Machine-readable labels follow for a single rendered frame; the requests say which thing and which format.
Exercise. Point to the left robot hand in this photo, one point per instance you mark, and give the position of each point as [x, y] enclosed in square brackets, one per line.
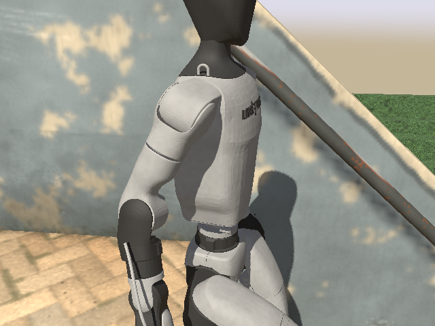
[250, 222]

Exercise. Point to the left robot upper arm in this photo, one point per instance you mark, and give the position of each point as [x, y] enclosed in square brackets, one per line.
[251, 71]

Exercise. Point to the right robot forearm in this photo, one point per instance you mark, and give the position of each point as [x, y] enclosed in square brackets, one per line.
[135, 228]

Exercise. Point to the left robot forearm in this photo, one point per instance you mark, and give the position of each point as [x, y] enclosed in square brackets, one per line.
[247, 213]

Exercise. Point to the robot right thigh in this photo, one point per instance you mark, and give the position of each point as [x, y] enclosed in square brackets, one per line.
[220, 301]

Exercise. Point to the robot head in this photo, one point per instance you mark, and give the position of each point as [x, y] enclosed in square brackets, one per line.
[219, 24]

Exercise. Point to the right robot upper arm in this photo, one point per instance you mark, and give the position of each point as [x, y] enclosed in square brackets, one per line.
[183, 115]

